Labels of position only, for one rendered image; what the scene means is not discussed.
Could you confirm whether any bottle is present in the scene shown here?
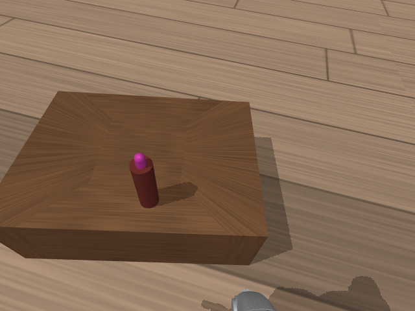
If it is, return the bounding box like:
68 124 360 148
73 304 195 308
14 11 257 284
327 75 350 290
129 153 159 209

